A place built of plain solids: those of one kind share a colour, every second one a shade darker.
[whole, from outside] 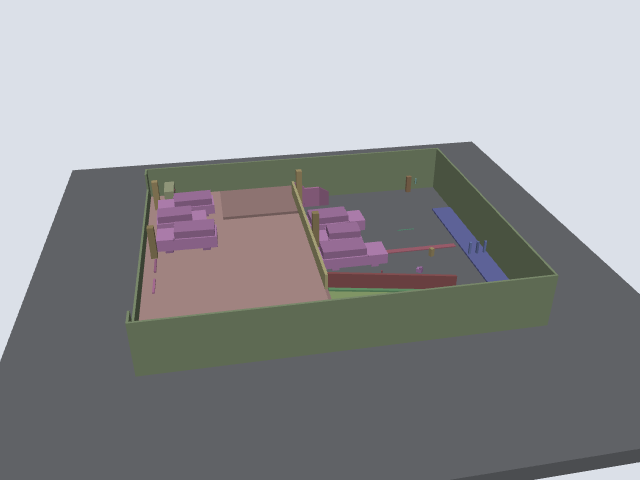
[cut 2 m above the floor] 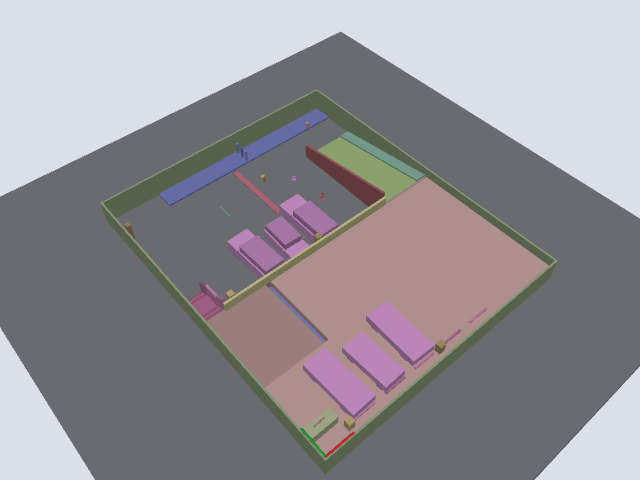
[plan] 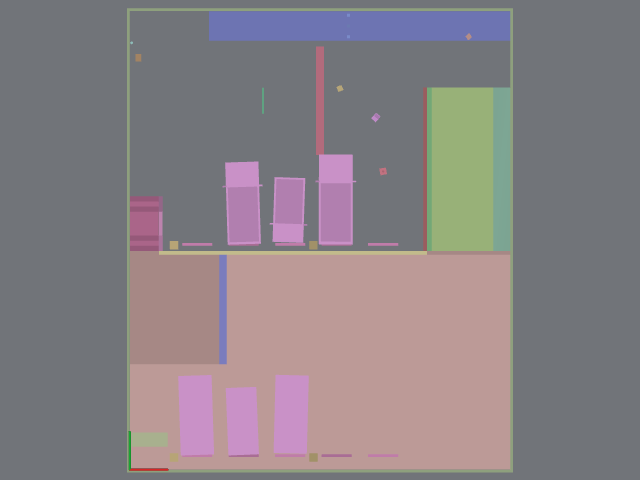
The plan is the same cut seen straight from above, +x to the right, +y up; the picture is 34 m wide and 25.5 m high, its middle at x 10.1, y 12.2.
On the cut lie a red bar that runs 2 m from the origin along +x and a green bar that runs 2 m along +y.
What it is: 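An open-sided split-level car park deck of the 2000s; 20.2 x 24.4 m, two half-decks side by side, the upper one 1.27 m above the lower, 2.37 m to the soffit over the upper one; a stair core of 8 risers of 0.159 m and treads of 0.27 m with a mid landing; a car ramp of 1 in 6.8; drive aisles of 6.36 and 6.42 m, bays of 2.47 x 4.8 m, a walkway of 1.58 m with a kerb of about 0.12 m, a stair door of 0.92 x 2.1 m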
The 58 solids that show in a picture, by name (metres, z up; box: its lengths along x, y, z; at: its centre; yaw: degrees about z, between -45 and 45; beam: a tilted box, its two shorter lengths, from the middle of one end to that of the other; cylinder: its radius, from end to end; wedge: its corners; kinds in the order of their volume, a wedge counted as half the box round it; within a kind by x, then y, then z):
{
 "upper_deck_1": {"box": [4.75, 5.84, 1.32], "at": [2.38, 8.51, 0.61]},
 "upper_deck_2": {"box": [20.21, 5.6, 1.32], "at": [10.11, 2.8, 0.61]},
 "upper_deck_3": {"box": [20.21, 0.2, 1.32], "at": [10.11, 11.52, 0.61]},
 "upper_deck_4": {"box": [15.06, 5.84, 1.32], "at": [12.68, 8.51, 0.61]},
 "car_1": {"box": [1.57, 2.82, 0.51], "at": [3.5, 3.45, 2.45], "yaw": 1.8},
 "car_2": {"box": [1.77, 4.22, 0.75], "at": [3.52, 2.89, 1.82], "yaw": 1.8},
 "car_3": {"box": [1.63, 3.59, 0.78], "at": [5.97, 2.58, 1.84], "yaw": 2.3},
 "car_4": {"box": [1.43, 2.45, 0.53], "at": [5.99, 2.11, 2.5], "yaw": 2.3},
 "car_5": {"box": [1.77, 4.37, 0.86], "at": [6.01, 14.16, 0.61], "yaw": 1.8},
 "car_6": {"box": [1.57, 2.92, 0.52], "at": [6.03, 13.56, 1.3], "yaw": 1.8},
 "car_7": {"box": [1.63, 3.44, 0.79], "at": [8.45, 13.79, 0.57], "yaw": -1.9},
 "car_8": {"box": [1.43, 2.36, 0.52], "at": [8.46, 14.24, 1.23], "yaw": -1.9},
 "car_9": {"box": [1.77, 4.16, 0.86], "at": [8.57, 2.94, 1.88], "yaw": -1.4},
 "car_10": {"box": [1.57, 2.77, 0.52], "at": [8.58, 3.51, 2.57], "yaw": -1.4},
 "car_11": {"box": [1.6, 3.11, 0.55], "at": [10.94, 13.67, 1.23], "yaw": -0.1},
 "car_12": {"box": [1.8, 4.78, 0.77], "at": [10.94, 14.35, 0.56], "yaw": -0.1},
 "wall_1": {"box": [0.15, 24.66, 3.72], "at": [-0.07, 12.18, 1.81]},
 "wall_2": {"box": [1.15, 0.15, 3.72], "at": [0.42, -0.07, 1.81]},
 "wall_3": {"box": [18.21, 0.15, 2.45], "at": [10.11, -0.07, 1.17]},
 "wall_4": {"box": [20.51, 0.15, 3.72], "at": [10.11, 24.43, 1.81]},
 "wall_5": {"box": [1.15, 0.15, 3.72], "at": [19.79, -0.07, 1.81]},
 "wall_6": {"box": [0.15, 24.66, 3.72], "at": [20.29, 12.18, 1.81]},
 "car_ramp_1": {"wedge": [[15.79, 11.62, -0.05], [15.79, 11.62, 1.27], [15.79, 20.3, -0.05], [15.79, 20.3, 0.0], [20.21, 11.62, -0.05], [20.21, 11.62, 1.27], [20.21, 20.3, -0.05], [20.21, 20.3, 0.0]]},
 "stair_step_1": {"box": [1.54, 0.32, 1.16], "at": [0.77, 11.73, 0.53]},
 "stair_step_2": {"box": [1.54, 0.59, 1.0], "at": [0.77, 11.87, 0.45]},
 "stair_step_3": {"box": [1.54, 0.87, 0.84], "at": [0.77, 12.0, 0.37]},
 "stair_step_4": {"box": [1.54, 2.14, 0.68], "at": [0.77, 12.64, 0.29]},
 "stair_step_5": {"box": [1.54, 2.41, 0.53], "at": [0.77, 12.77, 0.21]},
 "stair_step_6": {"box": [1.54, 2.68, 0.37], "at": [0.77, 12.91, 0.13]},
 "stair_step_7": {"box": [1.54, 2.95, 0.21], "at": [0.77, 13.05, 0.05]},
 "ramp_footway_1": {"wedge": [[19.31, 11.62, -0.05], [19.31, 11.62, 1.39], [19.31, 20.3, -0.05], [19.31, 20.3, 0.12], [20.21, 11.62, -0.05], [20.21, 11.62, 1.39], [20.21, 20.3, -0.05], [20.21, 20.3, 0.12]]},
 "walkway_1": {"box": [16.01, 1.58, 0.17], "at": [12.21, 23.57, 0.04]},
 "split_parapet_1": {"box": [14.25, 0.2, 1.15], "at": [8.66, 11.52, 1.79]},
 "column_1": {"box": [0.45, 0.45, 2.42], "at": [2.34, 0.65, 2.43]},
 "column_2": {"box": [0.45, 0.45, 3.69], "at": [2.34, 11.92, 1.79]},
 "column_3": {"box": [0.45, 0.45, 2.42], "at": [9.75, 0.65, 2.43]},
 "column_4": {"box": [0.45, 0.45, 3.69], "at": [9.75, 11.92, 1.79]},
 "ramp_guard_1": {"wedge": [[15.59, 11.62, -0.05], [15.59, 11.62, 2.44], [15.59, 20.3, -0.05], [15.59, 20.3, 1.17], [15.79, 11.62, -0.05], [15.79, 11.62, 2.44], [15.79, 20.3, -0.05], [15.79, 20.3, 1.17]]},
 "drain_bed_1": {"box": [0.42, 5.84, 0.77], "at": [4.95, 8.51, 0.33]},
 "bike_hold_1": {"box": [1.92, 0.76, 1.29], "at": [1.05, 1.6, 1.86]},
 "ramp_kerb_1": {"wedge": [[15.79, 11.62, -0.05], [15.79, 11.62, 1.39], [15.79, 20.3, -0.05], [15.79, 20.3, 0.12], [16.04, 11.62, -0.05], [16.04, 11.62, 1.39], [16.04, 20.3, -0.05], [16.04, 20.3, 0.12]]},
 "stair_guard_1": {"wedge": [[1.54, 11.62, -0.05], [1.54, 11.62, 2.32], [1.54, 12.44, -0.05], [1.54, 12.44, 1.84], [1.74, 11.62, -0.05], [1.74, 11.62, 2.32], [1.74, 12.44, -0.05], [1.74, 12.44, 1.84]]},
 "stair_guard_2": {"wedge": [[1.54, 13.71, -0.05], [1.54, 13.71, 1.68], [1.54, 14.52, -0.05], [1.54, 14.52, 1.21], [1.74, 13.71, -0.05], [1.74, 13.71, 1.68], [1.74, 14.52, -0.05], [1.74, 14.52, 1.21]]},
 "stair_guard_3": {"box": [0.2, 1.27, 1.73], "at": [1.64, 13.07, 0.82]},
 "wheelstop_1": {"box": [1.6, 0.15, 0.15], "at": [3.58, 0.75, 1.29]},
 "wheelstop_2": {"box": [1.6, 0.15, 0.15], "at": [3.58, 11.97, 0.03]},
 "wheelstop_3": {"box": [1.6, 0.15, 0.15], "at": [6.04, 0.75, 1.29]},
 "wheelstop_4": {"box": [1.6, 0.15, 0.15], "at": [6.04, 11.97, 0.03]},
 "wheelstop_5": {"box": [1.6, 0.15, 0.15], "at": [8.52, 0.75, 1.29]},
 "wheelstop_6": {"box": [1.6, 0.15, 0.15], "at": [8.52, 11.97, 0.03]},
 "wheelstop_7": {"box": [1.6, 0.15, 0.15], "at": [10.98, 0.75, 1.29]},
 "wheelstop_8": {"box": [1.6, 0.15, 0.15], "at": [10.98, 11.97, 0.03]},
 "wheelstop_9": {"box": [1.6, 0.15, 0.15], "at": [13.46, 0.75, 1.29]},
 "wheelstop_10": {"box": [1.6, 0.15, 0.15], "at": [13.46, 11.97, 0.03]},
 "hump_1": {"box": [0.44, 5.76, 0.12], "at": [10.1, 19.6, 0.01]},
 "pay_station_1": {"box": [0.3, 0.4, 1.5], "at": [0.45, 21.88, 0.7]},
 "wet_floor_sign_1": {"box": [0.29, 0.29, 0.67], "at": [11.16, 20.25, 0.28], "yaw": 21.4},
 "cable_cover_1": {"box": [0.11, 1.38, 0.07], "at": [7.07, 19.6, -0.02]}
}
